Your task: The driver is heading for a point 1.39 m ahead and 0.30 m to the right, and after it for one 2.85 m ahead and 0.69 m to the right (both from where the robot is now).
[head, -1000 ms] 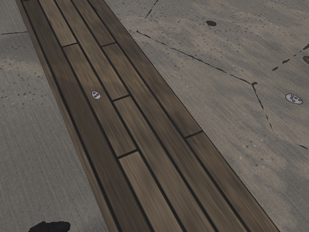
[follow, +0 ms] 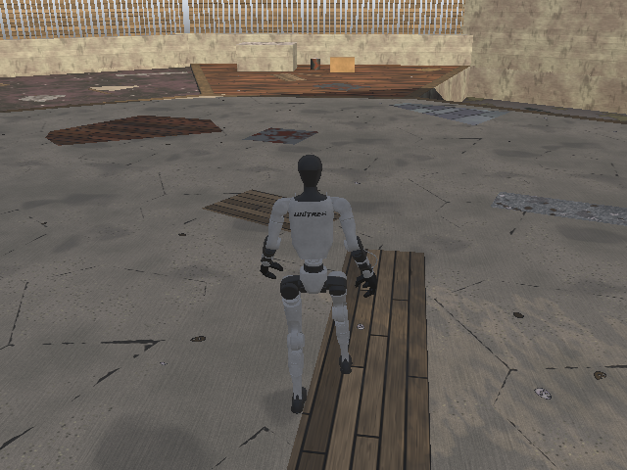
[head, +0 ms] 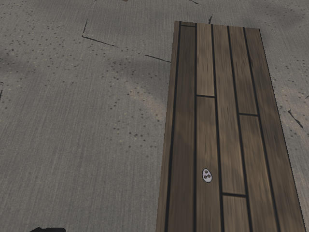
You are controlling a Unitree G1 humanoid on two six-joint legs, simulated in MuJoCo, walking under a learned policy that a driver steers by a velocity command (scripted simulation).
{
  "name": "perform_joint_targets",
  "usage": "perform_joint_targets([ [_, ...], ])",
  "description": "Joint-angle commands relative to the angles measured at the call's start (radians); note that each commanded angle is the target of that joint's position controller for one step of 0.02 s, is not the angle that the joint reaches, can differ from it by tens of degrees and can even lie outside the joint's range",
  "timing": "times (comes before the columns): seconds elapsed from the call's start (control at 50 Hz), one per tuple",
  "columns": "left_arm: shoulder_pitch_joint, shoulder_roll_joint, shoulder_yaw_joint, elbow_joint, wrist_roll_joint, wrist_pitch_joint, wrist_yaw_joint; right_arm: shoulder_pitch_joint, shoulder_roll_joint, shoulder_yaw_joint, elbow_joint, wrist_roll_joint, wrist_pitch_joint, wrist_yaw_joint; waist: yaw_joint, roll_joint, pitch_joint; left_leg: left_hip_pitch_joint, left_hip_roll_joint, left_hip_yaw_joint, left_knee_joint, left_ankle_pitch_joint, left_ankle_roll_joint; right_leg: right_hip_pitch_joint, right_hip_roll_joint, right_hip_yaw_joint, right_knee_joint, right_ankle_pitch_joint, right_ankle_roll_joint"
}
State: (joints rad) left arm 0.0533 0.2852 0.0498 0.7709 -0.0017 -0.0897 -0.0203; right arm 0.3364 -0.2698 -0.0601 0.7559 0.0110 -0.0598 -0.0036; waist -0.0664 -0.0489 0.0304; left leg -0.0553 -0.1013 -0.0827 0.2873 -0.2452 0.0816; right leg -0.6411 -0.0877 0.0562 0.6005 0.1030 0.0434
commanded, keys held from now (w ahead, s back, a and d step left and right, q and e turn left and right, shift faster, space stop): w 0.80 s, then w+e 0.20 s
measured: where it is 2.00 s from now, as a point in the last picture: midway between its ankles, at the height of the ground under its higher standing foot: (169, 111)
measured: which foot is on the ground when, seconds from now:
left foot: down 0.00-0.14, up 0.16-0.66, down 0.68-1.00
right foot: up 0.00-0.12, down 0.14-0.70, up 0.72-1.00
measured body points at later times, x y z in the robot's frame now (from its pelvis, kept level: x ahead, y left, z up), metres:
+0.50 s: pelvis +0.29 -0.05 +0.00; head +0.32 -0.05 +0.45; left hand +0.30 +0.23 -0.13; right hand +0.48 -0.30 -0.09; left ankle +0.45 +0.13 -0.69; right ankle +0.23 -0.14 -0.75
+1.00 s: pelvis +0.57 +0.02 +0.00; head +0.59 +0.02 +0.45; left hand +0.72 +0.28 -0.11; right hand +0.60 -0.27 -0.12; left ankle +0.53 +0.10 -0.75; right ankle +0.73 -0.17 -0.68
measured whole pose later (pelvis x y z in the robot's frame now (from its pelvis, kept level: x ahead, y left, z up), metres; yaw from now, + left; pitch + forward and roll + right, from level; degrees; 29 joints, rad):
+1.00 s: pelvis +0.57 +0.02 +0.00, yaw -2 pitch +1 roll +2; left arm 0.16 0.30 0.06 0.83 -0.02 -0.05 -0.01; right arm 0.33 -0.27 -0.05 0.85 -0.01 -0.09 0.01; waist -0.05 -0.05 0.01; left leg -0.05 -0.06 0.10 0.22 -0.19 0.05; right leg -0.70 -0.11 0.08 0.83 0.00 0.01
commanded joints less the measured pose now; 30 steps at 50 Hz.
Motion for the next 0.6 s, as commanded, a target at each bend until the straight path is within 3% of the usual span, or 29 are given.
perform_joint_targets([
  [0.02,-0.142,0.079,0.012,-0.099,-0.006,-0.024,-0.014,0.058,-0.167,-0.045,-0.013,0.004,-0.007,-0.007,-0.028,0.12,0.036,-0.012,0.284,-0.145,-0.064,0.22,0.135,0.022,0.025,-0.017,-0.071,0.015,-0.025],
  [0.1,-0.087,0.107,0.022,-0.096,-0.005,-0.034,-0.027,0.063,-0.182,-0.052,0.008,0.003,0.012,-0.016,0.014,0.151,0.014,0.106,0.326,-0.17,0.039,0.452,0.104,0.085,0.056,-0.042,-0.118,-0.149,-0.084],
  [0.12,-0.006,0.127,0.034,-0.075,-0.003,-0.036,-0.023,0.044,-0.185,-0.051,0.005,0.003,0.016,-0.016,0.062,0.155,-0.036,0.103,0.297,-0.144,0.13,0.629,0.087,0.208,0.089,-0.075,-0.142,-0.158,-0.108],
  [0.14,0.132,0.166,0.052,-0.037,0.003,-0.037,-0.017,0.034,-0.165,-0.04,-0.002,-0.002,0.019,-0.016,0.129,0.136,-0.143,0.046,0.242,-0.101,0.301,0.698,0.06,0.427,0.074,-0.068,-0.131,-0.113,-0.146],
  [0.16,0.3,0.229,0.066,-0.016,0.016,-0.036,-0.012,0.061,-0.117,-0.019,-0.023,-0.023,0.017,-0.016,0.176,0.02,-0.303,-0.165,0.165,-0.064,0.601,0.43,0.022,0.747,-0.111,0.147,-0.083,-0.09,-0.227],
  [0.18,0.37,0.26,0.078,0.023,0.007,-0.027,-0.02,0.189,-0.034,0.003,-0.021,0.0,0.0,-0.009,0.125,-0.274,-0.404,-0.53,0.001,-0.028,0.916,-0.276,-0.048,1.032,-0.293,0.605,-0.212,-0.35,-0.367],
  [0.2,0.361,0.165,0.051,0.021,-0.021,-0.026,-0.022,0.119,-0.129,-0.011,-0.014,0.015,-0.011,-0.007,0.166,-0.16,-0.329,-0.654,0.047,-0.111,1.013,-0.326,-0.041,1.005,-0.278,0.663,-0.292,-0.545,-0.335],
  [0.22,0.286,0.131,0.04,0.009,-0.018,-0.021,-0.017,0.009,-0.167,-0.023,-0.043,0.027,-0.018,-0.003,0.166,-0.082,-0.184,-0.707,0.096,-0.079,1.015,-0.234,-0.036,0.875,-0.251,0.519,-0.313,-0.53,-0.293],
  [0.24,0.223,0.122,0.033,-0.004,-0.004,-0.016,-0.013,-0.05,-0.16,-0.02,-0.057,0.018,-0.023,-0.004,0.142,-0.002,-0.107,-0.681,0.145,-0.037,0.972,-0.151,-0.038,0.74,-0.214,0.414,-0.335,-0.421,-0.275],
  [0.26,0.188,0.106,0.027,-0.007,0.006,-0.014,-0.012,-0.074,-0.149,-0.023,-0.063,0.003,-0.025,-0.004,0.117,0.017,-0.054,-0.656,0.175,-0.023,0.914,-0.099,-0.044,0.637,-0.184,0.351,-0.362,-0.327,-0.277],
  [0.28,0.174,0.097,0.022,-0.007,0.016,-0.017,-0.01,-0.056,-0.136,-0.025,-0.061,0.001,-0.022,-0.002,0.089,-0.013,-0.052,-0.599,0.201,-0.024,0.879,-0.069,-0.049,0.577,-0.162,0.305,-0.381,-0.249,-0.276],
  [0.34,0.179,0.103,0.022,0.012,0.002,-0.024,-0.007,-0.038,-0.09,-0.016,-0.053,-0.001,-0.006,-0.002,0.063,-0.029,-0.043,-0.569,0.223,0.006,0.773,-0.045,-0.073,0.511,-0.134,0.196,-0.435,-0.128,-0.287],
  [0.4,0.203,0.141,0.031,0.03,-0.003,-0.019,0.004,-0.134,-0.071,-0.006,-0.082,-0.009,-0.006,-0.002,0.083,-0.008,-0.015,-0.611,0.233,0.026,0.601,0.101,-0.098,0.505,-0.12,0.116,-0.469,-0.049,-0.282],
  [0.48,0.26,0.155,0.032,0.058,-0.014,-0.007,0.011,-0.266,-0.047,0.006,-0.108,-0.003,-0.019,0.012,0.131,-0.005,0.006,-0.545,0.195,0.066,0.357,0.312,-0.097,0.51,-0.077,0.023,-0.474,-0.036,-0.241],
  [0.54,0.32,0.161,0.033,0.09,-0.02,0.006,0.013,-0.349,-0.052,0.007,-0.135,0.006,-0.026,0.026,0.158,-0.007,0.028,-0.55,0.176,0.069,0.275,0.333,-0.085,0.586,-0.113,0.032,-0.45,-0.043,-0.239],
  [0.6,0.333,0.175,0.039,0.11,-0.023,0.025,0.019,-0.376,-0.073,0.002,-0.155,0.006,-0.033,0.041,0.14,-0.02,0.033,-0.555,0.163,0.063,0.222,0.239,-0.05,0.688,-0.161,0.048,-0.389,0.031,-0.219],
])
Keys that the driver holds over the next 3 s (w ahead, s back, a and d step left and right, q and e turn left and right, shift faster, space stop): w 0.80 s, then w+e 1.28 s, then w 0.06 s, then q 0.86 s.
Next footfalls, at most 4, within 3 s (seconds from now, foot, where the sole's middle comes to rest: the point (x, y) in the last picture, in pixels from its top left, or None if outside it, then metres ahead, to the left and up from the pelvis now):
0.14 right None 0.27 -0.14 -0.78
0.68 left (121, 212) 0.57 0.10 -0.78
1.22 right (170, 153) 0.86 -0.14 -0.78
1.68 left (143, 105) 1.18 -0.02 -0.78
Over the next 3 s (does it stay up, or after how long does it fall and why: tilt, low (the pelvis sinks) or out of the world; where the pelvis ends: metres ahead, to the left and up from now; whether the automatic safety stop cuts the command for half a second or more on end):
stays up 1.34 -0.31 0.00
